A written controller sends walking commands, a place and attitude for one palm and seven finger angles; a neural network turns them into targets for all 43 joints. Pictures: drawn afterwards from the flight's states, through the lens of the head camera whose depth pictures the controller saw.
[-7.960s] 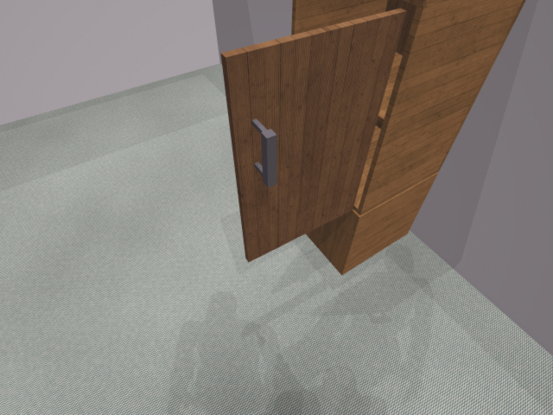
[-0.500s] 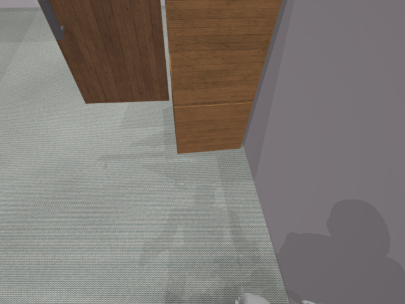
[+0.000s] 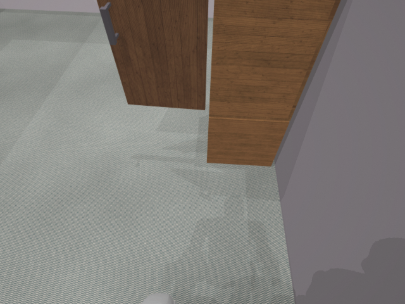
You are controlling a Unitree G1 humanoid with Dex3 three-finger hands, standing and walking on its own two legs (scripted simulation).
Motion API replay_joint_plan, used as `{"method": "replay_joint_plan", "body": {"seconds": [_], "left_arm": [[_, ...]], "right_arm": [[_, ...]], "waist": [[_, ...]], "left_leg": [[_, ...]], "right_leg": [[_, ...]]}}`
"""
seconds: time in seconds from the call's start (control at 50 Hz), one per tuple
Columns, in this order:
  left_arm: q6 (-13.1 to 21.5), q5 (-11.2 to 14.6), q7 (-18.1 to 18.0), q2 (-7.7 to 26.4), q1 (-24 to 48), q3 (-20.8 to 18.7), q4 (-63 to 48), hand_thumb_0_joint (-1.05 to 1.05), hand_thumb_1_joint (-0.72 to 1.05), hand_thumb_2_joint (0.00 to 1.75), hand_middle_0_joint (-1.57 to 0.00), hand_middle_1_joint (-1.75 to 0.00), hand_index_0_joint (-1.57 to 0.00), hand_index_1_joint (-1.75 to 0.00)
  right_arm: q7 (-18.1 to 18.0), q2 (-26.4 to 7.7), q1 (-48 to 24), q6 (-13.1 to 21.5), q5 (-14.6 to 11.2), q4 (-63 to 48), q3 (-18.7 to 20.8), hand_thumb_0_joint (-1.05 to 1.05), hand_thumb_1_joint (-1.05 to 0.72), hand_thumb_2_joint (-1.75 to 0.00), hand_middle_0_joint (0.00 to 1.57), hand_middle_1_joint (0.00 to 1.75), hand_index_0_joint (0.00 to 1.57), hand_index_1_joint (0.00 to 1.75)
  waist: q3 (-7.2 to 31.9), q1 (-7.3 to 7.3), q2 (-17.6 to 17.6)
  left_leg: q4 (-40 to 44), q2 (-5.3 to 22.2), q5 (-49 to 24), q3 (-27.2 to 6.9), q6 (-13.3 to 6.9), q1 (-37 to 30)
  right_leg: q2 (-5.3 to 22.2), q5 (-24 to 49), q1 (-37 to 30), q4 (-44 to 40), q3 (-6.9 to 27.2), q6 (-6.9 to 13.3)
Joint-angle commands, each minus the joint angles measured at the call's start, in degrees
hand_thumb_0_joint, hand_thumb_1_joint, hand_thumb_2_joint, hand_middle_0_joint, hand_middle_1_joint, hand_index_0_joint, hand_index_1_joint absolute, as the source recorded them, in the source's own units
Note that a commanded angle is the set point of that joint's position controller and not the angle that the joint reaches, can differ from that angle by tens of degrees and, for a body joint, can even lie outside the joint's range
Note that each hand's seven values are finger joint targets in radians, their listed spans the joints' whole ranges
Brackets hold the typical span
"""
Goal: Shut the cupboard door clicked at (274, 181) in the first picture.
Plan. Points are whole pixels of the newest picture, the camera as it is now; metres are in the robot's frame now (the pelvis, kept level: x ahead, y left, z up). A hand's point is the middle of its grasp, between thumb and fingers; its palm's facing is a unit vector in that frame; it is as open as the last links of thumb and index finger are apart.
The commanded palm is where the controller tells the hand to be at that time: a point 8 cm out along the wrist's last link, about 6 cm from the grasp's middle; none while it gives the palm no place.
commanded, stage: take the last steps up to it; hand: left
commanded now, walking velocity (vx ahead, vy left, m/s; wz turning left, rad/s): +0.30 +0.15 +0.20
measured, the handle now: (110, 23) +0.95 +0.42 +0.05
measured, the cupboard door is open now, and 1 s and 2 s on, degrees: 88 88 88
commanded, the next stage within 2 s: come to a stop and stand still in 1.16 s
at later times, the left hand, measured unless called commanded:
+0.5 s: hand (102, 254) +0.23 +0.27 -0.16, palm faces +0.06 -0.98 -0.21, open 7.4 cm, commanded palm none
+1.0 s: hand (108, 234) +0.28 +0.27 -0.17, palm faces +0.19 -0.96 -0.20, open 7.3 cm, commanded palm none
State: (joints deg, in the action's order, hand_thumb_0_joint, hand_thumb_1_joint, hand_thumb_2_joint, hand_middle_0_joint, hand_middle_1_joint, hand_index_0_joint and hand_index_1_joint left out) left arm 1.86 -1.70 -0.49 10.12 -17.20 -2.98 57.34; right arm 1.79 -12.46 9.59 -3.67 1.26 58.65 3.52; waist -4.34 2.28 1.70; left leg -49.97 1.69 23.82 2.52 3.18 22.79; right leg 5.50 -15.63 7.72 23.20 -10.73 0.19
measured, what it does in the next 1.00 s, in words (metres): walks ahead: left foot, then right foot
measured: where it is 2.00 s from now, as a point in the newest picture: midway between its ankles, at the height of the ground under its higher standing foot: (178, 246)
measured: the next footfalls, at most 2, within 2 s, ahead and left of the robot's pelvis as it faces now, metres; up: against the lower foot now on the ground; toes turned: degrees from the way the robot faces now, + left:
left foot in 0.14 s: +0.08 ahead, +0.16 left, +0.00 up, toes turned +8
right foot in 0.60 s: +0.31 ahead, -0.01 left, +0.00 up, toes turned -5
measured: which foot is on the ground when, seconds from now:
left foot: up 0.00-0.12, down 0.14-0.62, up 0.64-1.00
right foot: down 0.00-0.14, up 0.16-0.58, down 0.60-1.00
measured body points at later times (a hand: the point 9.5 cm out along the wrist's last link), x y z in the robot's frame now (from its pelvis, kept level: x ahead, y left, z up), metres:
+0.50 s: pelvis +0.14 +0.08 -0.01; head +0.16 +0.07 +0.44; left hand +0.22 +0.32 -0.15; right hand +0.10 -0.14 -0.17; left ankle +0.04 +0.16 -0.75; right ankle +0.24 -0.02 -0.71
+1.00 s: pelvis +0.34 +0.10 +0.00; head +0.38 +0.10 +0.45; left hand +0.27 +0.33 -0.15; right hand +0.44 -0.12 -0.15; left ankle +0.42 +0.27 -0.71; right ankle +0.28 -0.01 -0.75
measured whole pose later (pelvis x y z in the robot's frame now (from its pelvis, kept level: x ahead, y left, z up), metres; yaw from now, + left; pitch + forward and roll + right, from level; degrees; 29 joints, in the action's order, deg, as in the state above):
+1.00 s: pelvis +0.34 +0.10 +0.00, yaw +5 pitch +1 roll +1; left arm 3.8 -1.4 0.0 8.7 -20.8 -2.8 64.0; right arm 2.0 -10.6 9.4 0.6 1.5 59.1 2.9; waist -2.7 2.9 0.3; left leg -38.6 5.0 10.3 3.9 2.3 28.7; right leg 3.6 -16.4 2.8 18.3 -9.3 -0.1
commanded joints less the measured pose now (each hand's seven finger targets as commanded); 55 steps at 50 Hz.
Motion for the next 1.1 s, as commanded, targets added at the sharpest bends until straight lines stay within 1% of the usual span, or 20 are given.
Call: {"method": "replay_joint_plan", "body": {"seconds": [0.0,0.08,0.1,0.12,0.14,0.22,0.32,0.48,0.54,0.56,0.58,0.6,0.66,0.74,0.92,0.98,1.02,1.04,1.06,1.08], "left_arm": [[1.14,-0.26,-0.15,12.24,-4.8,-3.46,-0.41,0.0,0.9,0.9,-0.2,-0.3,-0.2,-0.3],[0.48,0.22,0.58,12.55,-0.28,-3.45,-0.2,0.0,0.9,0.9,-0.2,-0.3,-0.2,-0.3],[0.15,0.45,1.0,10.44,0.35,-2.88,-0.86,0.0,0.9,0.9,-0.2,-0.3,-0.2,-0.3],[0.06,0.83,1.4,6.32,1.58,-1.98,-2.83,0.0,0.9,0.9,-0.2,-0.3,-0.2,-0.3],[-0.13,0.38,0.98,5.83,7.13,-1.34,-5.04,0.0,0.9,0.9,-0.2,-0.3,-0.2,-0.3],[-0.67,-0.16,1.56,5.36,4.24,-1.32,-2.08,0.0,0.9,0.9,-0.2,-0.3,-0.2,-0.3],[-0.74,0.14,1.37,4.19,4.57,-0.47,-2.03,0.0,0.9,0.9,-0.2,-0.3,-0.2,-0.3],[-0.5,0.46,1.39,2.92,13.2,-0.24,-5.99,0.0,0.9,0.9,-0.2,-0.3,-0.2,-0.3],[0.36,0.3,1.23,4.83,2.77,-1.26,-3.22,0.0,0.9,0.9,-0.2,-0.3,-0.2,-0.3],[1.13,0.07,0.93,7.73,-6.31,-2.23,-0.56,0.0,0.9,0.9,-0.2,-0.3,-0.2,-0.3],[1.47,-0.17,0.3,13.49,-13.27,-3.82,1.38,0.0,0.9,0.9,-0.2,-0.3,-0.2,-0.3],[1.28,1.06,0.04,14.78,-13.19,-3.98,1.32,0.0,0.9,0.9,-0.2,-0.3,-0.2,-0.3],[1.25,1.11,-0.62,6.54,0.97,-1.79,-2.13,0.0,0.9,0.9,-0.2,-0.3,-0.2,-0.3],[2.98,0.89,-0.22,4.07,-0.08,-1.21,-0.32,0.0,0.9,0.9,-0.2,-0.3,-0.2,-0.3],[3.45,0.26,0.18,7.09,-5.52,-1.47,4.17,0.0,0.9,0.9,-0.2,-0.3,-0.2,-0.3],[2.85,0.07,-0.12,8.47,-4.94,-1.79,4.8,0.0,0.9,0.9,-0.2,-0.3,-0.2,-0.3],[2.36,0.3,-0.15,8.57,-4.21,-1.87,4.82,0.0,0.9,0.9,-0.2,-0.3,-0.2,-0.3],[2.14,0.5,-0.06,6.99,-4.73,-1.49,4.47,0.0,0.9,0.9,-0.2,-0.3,-0.2,-0.3],[1.98,1.1,0.13,3.8,-8.19,-0.94,3.91,0.0,0.9,0.9,-0.2,-0.3,-0.2,-0.3],[2.1,0.95,-0.07,2.98,-5.87,-0.27,2.25,0.0,0.9,0.9,-0.2,-0.3,-0.2,-0.3]], "right_arm": [[0.57,-2.04,-7.55,3.16,-0.4,-7.21,-0.05,0.0,-0.9,-0.9,0.2,0.3,0.2,0.3],[0.08,-3.66,3.33,4.18,-0.24,-3.77,0.06,0.0,-0.9,-0.9,0.2,0.3,0.2,0.3],[-0.62,-7.78,9.45,4.54,-0.04,-2.15,1.05,0.0,-0.9,-0.9,0.2,0.3,0.2,0.3],[-1.2,-13.3,15.64,4.77,0.74,-1.28,2.68,0.0,-0.9,-0.9,0.2,0.3,0.2,0.3],[-2.2,-14.65,18.9,4.21,0.58,-0.37,2.72,0.0,-0.9,-0.9,0.2,0.3,0.2,0.3],[-2.74,-6.66,7.52,5.82,0.31,-3.21,-0.09,0.0,-0.9,-0.9,0.2,0.3,0.2,0.3],[-2.87,-4.94,12.12,7.46,-0.06,-0.46,-0.67,0.0,-0.9,-0.9,0.2,0.3,0.2,0.3],[-2.86,-4.6,17.12,7.24,0.57,3.48,-1.08,0.0,-0.9,-0.9,0.2,0.3,0.2,0.3],[-2.9,-4.84,16.32,7.08,0.18,4.46,-1.24,0.0,-0.9,-0.9,0.2,0.3,0.2,0.3],[-2.68,-4.59,15.46,7.35,-0.47,4.08,-1.12,0.0,-0.9,-0.9,0.2,0.3,0.2,0.3],[-2.39,-2.33,18.18,7.71,-1.26,2.64,-1.09,0.0,-0.9,-0.9,0.2,0.3,0.2,0.3],[-2.36,-3.72,15.51,7.25,-0.89,1.79,-0.8,0.0,-0.9,-0.9,0.2,0.3,0.2,0.3],[-1.85,-0.34,10.23,5.55,-0.17,1.94,-0.51,0.0,-0.9,-0.9,0.2,0.3,0.2,0.3],[-1.12,2.42,14.46,4.25,0.38,3.58,-0.8,0.0,-0.9,-0.9,0.2,0.3,0.2,0.3],[0.42,1.54,-0.93,5.42,0.02,-2.87,-0.62,0.0,-0.9,-0.9,0.2,0.3,0.2,0.3],[0.47,0.4,-1.63,6.11,-0.1,-3.49,-0.58,0.0,-0.9,-0.9,0.2,0.3,0.2,0.3],[-0.08,-1.88,4.67,6.67,0.2,-1.57,-0.24,0.0,-0.9,-0.9,0.2,0.3,0.2,0.3],[-0.76,-5.43,12.25,7.09,0.57,0.49,0.47,0.0,-0.9,-0.9,0.2,0.3,0.2,0.3],[-1.62,-11.24,17.93,7.4,1.3,1.6,1.81,0.0,-0.9,-0.9,0.2,0.3,0.2,0.3],[-2.51,-12.79,21.34,6.65,0.64,1.93,1.9,0.0,-0.9,-0.9,0.2,0.3,0.2,0.3]], "waist": [[1.8,1.96,7.54],[3.37,-3.89,3.57],[6.06,-6.95,-6.1],[7.7,-9.22,-23.03],[5.59,-10.71,-18.44],[-0.56,-3.12,-10.53],[0.85,-2.24,-6.01],[-2.85,-3.3,-5.64],[0.96,1.98,-1.14],[5.78,5.68,2.58],[12.12,6.66,14.31],[10.85,5.73,11.87],[-2.27,-0.38,2.5],[2.54,-2.93,3.73],[-0.23,0.4,6.48],[-0.02,-0.39,7.71],[2.04,-3.99,4.12],[7.15,-6.89,-3.01],[14.02,-7.7,-16.47],[16.68,-8.93,-18.75]], "left_leg": [[9.46,1.28,0.17,0.73,-1.08,5.34],[23.98,-2.89,-8.26,6.65,-2.4,-18.15],[26.95,1.94,-3.75,-0.21,-4.66,-27.7],[33.25,16.35,1.16,-23.2,-11.23,-32.57],[38.09,20.3,1.1,-26.46,-15.81,-28.38],[40.33,13.76,-4.09,-15.76,-13.8,-14.73],[39.29,10.63,-27.27,-7.97,-14.75,-20.2],[37.96,11.84,-30.49,-5.51,-14.42,-19.38],[24.58,8.55,-37.13,-2.29,-11.46,-14.56],[12.34,4.55,-33.01,0.29,-8.98,-7.79],[-5.31,-4.07,-7.93,3.73,-5.51,6.76],[-19.77,-3.52,8.35,-0.86,-5.04,10.59],[-19.49,3.83,-4.99,-5.38,-4.25,10.37],[-10.01,4.43,-11.23,-1.7,-1.76,6.27],[11.36,3.13,-14.24,2.21,-0.8,8.4],[17.1,1.6,-11.84,2.71,-2.19,3.15],[23.04,-0.8,-15.0,4.32,-3.23,-10.77],[24.37,1.9,-17.11,2.31,-4.5,-22.08],[24.44,15.26,-24.59,-14.82,-10.05,-34.18],[29.33,20.92,-33.24,-22.13,-14.55,-36.71]], "right_leg": [[18.56,3.41,-6.41,-9.42,14.26,7.73],[12.84,-1.69,8.37,-0.62,5.15,2.64],[8.72,-3.86,15.42,11.61,1.03,0.38],[0.2,-19.16,28.1,30.29,-2.72,-2.7],[-0.15,-20.89,32.7,40.73,4.1,-1.23],[3.93,-5.64,29.71,45.67,8.89,-0.23],[2.31,-0.35,28.1,35.35,7.1,-1.11],[-0.49,1.54,20.69,17.85,4.96,0.68],[-3.55,4.18,2.56,9.73,3.56,2.44],[0.63,3.83,-11.01,6.04,9.88,4.47],[17.32,2.99,-24.41,-1.49,33.95,11.22],[24.29,2.17,-19.51,-9.09,43.51,14.96],[17.2,-7.3,4.63,-14.01,26.73,9.62],[11.56,7.37,4.33,-14.34,13.04,7.2],[12.73,19.52,-3.54,-11.12,10.18,7.54],[13.38,21.11,-4.32,-7.47,9.66,6.43],[10.47,22.25,1.79,1.52,6.45,4.52],[7.0,18.1,5.81,13.04,3.73,3.11],[-0.86,-4.73,17.9,28.45,-0.11,0.63],[-3.87,-19.85,23.81,42.33,4.17,0.91]]}}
